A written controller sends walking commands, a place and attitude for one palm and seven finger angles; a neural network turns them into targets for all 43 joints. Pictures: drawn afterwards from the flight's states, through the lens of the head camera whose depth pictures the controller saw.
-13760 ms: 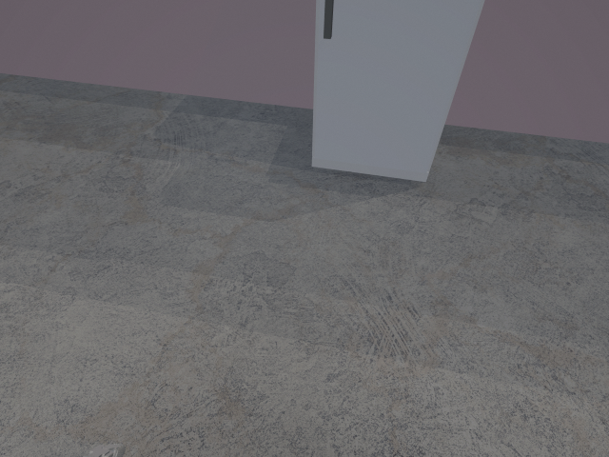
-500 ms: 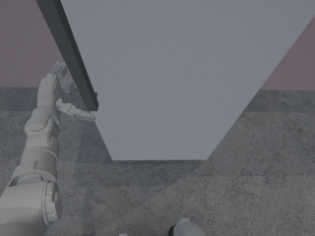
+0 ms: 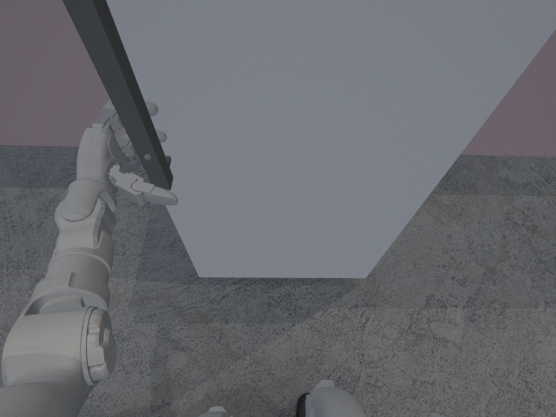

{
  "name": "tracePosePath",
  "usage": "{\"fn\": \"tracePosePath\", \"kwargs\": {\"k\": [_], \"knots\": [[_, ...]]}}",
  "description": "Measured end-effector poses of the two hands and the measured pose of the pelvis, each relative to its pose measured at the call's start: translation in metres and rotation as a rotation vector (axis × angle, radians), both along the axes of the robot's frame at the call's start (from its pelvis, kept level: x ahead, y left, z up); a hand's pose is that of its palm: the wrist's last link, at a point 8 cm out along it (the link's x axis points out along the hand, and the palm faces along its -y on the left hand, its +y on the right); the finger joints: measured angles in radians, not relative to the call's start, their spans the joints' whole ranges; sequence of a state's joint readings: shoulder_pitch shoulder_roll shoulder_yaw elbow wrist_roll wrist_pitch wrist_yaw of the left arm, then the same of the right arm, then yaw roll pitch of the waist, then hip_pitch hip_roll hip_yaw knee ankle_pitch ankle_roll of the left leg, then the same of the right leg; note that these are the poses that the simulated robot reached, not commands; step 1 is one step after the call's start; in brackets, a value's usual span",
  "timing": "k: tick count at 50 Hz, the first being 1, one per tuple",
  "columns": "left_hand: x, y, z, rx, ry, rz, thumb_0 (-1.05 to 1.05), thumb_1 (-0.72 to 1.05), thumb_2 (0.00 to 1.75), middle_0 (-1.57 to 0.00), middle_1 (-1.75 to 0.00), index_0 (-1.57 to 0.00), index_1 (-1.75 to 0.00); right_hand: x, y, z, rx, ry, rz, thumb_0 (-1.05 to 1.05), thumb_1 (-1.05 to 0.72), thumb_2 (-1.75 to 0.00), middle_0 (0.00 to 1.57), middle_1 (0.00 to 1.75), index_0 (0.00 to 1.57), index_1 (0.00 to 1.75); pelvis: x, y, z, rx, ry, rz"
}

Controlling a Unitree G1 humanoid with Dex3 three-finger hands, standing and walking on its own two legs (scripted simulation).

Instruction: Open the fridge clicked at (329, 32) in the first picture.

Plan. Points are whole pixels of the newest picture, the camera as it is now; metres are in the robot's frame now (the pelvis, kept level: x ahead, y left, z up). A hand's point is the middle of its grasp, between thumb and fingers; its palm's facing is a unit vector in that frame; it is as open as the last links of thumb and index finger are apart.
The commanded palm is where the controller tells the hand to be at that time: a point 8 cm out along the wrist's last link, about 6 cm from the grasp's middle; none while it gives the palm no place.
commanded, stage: slide the fingers in behind the handle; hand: left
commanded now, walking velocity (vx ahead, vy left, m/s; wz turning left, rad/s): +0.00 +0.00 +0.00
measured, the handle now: (134, 95) +0.52 +0.18 +0.15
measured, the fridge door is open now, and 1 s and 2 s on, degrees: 0 0 0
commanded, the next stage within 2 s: grip the handle and tug to test in 0.78 s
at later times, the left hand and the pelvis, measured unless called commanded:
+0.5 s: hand (153, 158) +0.46 +0.16 +0.08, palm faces -0.07 -1.00 -0.01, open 13.9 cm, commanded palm +0.43 +0.22 +0.09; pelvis +0.00 +0.00 +0.00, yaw +0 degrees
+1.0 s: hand (153, 161) +0.46 +0.16 +0.08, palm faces -0.06 -1.00 -0.01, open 13.7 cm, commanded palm +0.43 +0.21 +0.09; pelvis +0.00 +0.01 +0.00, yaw +0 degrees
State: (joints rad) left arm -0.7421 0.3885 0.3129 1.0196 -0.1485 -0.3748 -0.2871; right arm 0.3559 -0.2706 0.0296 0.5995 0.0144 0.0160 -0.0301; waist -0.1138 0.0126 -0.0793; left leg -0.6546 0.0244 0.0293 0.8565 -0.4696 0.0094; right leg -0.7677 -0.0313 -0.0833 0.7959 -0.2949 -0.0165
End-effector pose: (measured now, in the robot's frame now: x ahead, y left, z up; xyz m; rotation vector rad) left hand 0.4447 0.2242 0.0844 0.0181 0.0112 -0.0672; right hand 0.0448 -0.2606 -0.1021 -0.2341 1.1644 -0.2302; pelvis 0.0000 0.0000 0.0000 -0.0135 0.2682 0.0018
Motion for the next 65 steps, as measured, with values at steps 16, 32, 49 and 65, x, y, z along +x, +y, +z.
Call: {"fn": "tracePosePath", "kwargs": {"k": [16,32,49,65], "knots": [[-0.004,-0.006,-0.002,-0.009,0.009,0.002,-0.01,-0.5,0.3,-0.3,-1.2,-0.31,-1.2,-0.01,0.005,0.0,0.014,0.018,-0.011,0.01,-0.91,-0.9,0.2,0.3,0.2,0.3,0.0,0.002,0.002,-0.001,-0.01,-0.001],[-0.006,-0.005,-0.003,-0.006,0.005,0.004,-0.01,-0.5,0.3,-0.3,-1.2,-0.31,-1.2,-0.001,0.01,0.0,0.017,-0.01,0.003,0.01,-0.91,-0.9,0.2,0.3,0.2,0.3,-0.001,0.006,0.001,-0.002,-0.01,-0.004],[-0.006,-0.008,-0.001,-0.003,-0.003,0.006,-0.01,-0.47,0.31,-0.3,-1.2,-0.3,-1.21,-0.001,0.011,-0.002,0.023,-0.006,0.006,0.01,-0.91,-0.9,0.2,0.3,0.2,0.3,0.0,0.006,0.001,-0.002,-0.013,-0.001],[-0.006,-0.009,0.0,0.006,-0.008,0.028,0.0,0.09,0.55,-0.35,-1.28,-0.33,-1.29,-0.003,0.007,-0.006,0.024,0.013,0.02,0.01,-0.91,-0.9,0.2,0.3,0.2,0.3,-0.001,0.004,-0.001,-0.001,-0.005,0.009]]}}
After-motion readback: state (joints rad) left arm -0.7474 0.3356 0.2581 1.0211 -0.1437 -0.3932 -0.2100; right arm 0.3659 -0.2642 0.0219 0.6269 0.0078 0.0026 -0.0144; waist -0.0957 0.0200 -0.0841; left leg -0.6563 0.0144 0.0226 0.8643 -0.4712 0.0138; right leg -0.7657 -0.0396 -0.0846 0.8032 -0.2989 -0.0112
